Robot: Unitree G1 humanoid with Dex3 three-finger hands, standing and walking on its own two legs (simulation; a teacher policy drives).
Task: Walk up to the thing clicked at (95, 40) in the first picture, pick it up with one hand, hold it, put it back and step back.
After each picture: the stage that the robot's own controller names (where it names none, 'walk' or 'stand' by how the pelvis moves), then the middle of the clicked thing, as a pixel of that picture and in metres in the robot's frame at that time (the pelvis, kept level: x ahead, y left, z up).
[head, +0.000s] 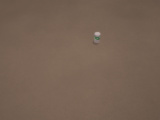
stand; (97, 37) +1.42 -0.18 -0.72
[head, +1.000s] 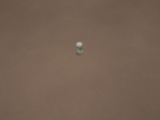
walk; (79, 47) +1.32 +0.12 -0.71
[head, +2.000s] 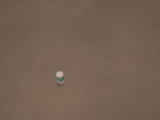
walk; (60, 77) +0.87 +0.26 -0.71
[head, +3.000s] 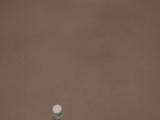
walk; (57, 111) +0.53 +0.21 -0.70
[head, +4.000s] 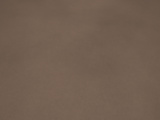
stand; out of the picture +0.39 +0.21 -0.72
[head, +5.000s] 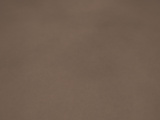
walk; out of the picture +0.38 +0.22 -0.72
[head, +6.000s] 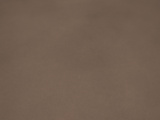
walk; out of the picture +0.39 +0.26 -0.70
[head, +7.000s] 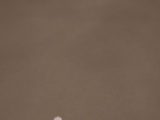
walk; out of the picture +0.46 +0.26 -0.69
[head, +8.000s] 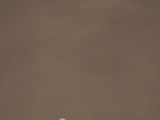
stand; out of the picture +0.45 +0.17 -0.72
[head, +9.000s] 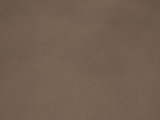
stand; out of the picture +0.42 +0.18 -0.73
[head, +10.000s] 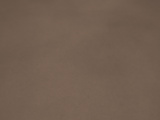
stand; out of the picture +0.43 +0.18 -0.73
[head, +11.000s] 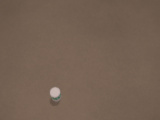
go down; (55, 94) +0.46 +0.16 -0.59
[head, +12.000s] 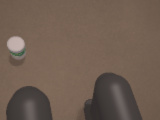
go down; (17, 48) +0.51 +0.19 -0.30
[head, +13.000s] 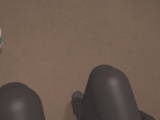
close in; out of the picture +0.51 +0.21 -0.27
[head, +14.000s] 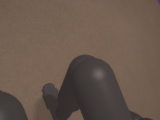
close; out of the picture +0.50 +0.24 -0.24
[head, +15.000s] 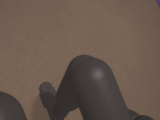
close; out of the picture +0.49 +0.24 -0.25
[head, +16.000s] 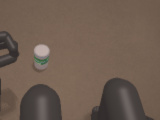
lift; (41, 57) +0.49 +0.15 -0.30
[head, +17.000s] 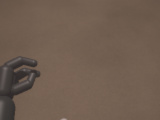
lift; out of the picture +0.41 +0.12 -0.64
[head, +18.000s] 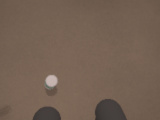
go down; (50, 82) +0.44 +0.12 -0.49
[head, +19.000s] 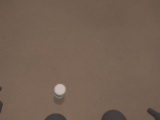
walk; (59, 91) +0.45 +0.11 -0.52
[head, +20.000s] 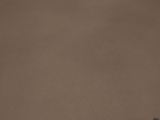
stand; out of the picture +0.39 +0.11 -0.66
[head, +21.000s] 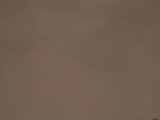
stand; out of the picture +0.39 +0.10 -0.66
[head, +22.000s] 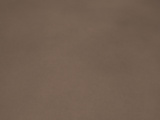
stand; out of the picture +0.41 +0.09 -0.70
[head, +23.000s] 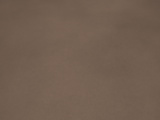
stand; out of the picture +0.41 +0.12 -0.72
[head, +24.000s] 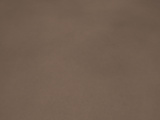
stand; out of the picture +0.39 +0.13 -0.72
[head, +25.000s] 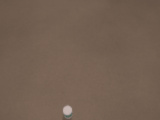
walk; (67, 112) +0.43 +0.11 -0.70
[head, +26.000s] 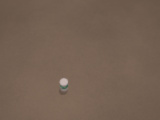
walk; (64, 84) +0.66 +0.13 -0.71
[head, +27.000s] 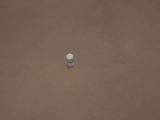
stand; (70, 60) +1.01 +0.21 -0.70
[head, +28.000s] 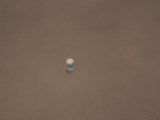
stand; (70, 64) +0.99 +0.15 -0.71
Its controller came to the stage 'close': yes
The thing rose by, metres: 0.01
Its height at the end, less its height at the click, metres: +0.00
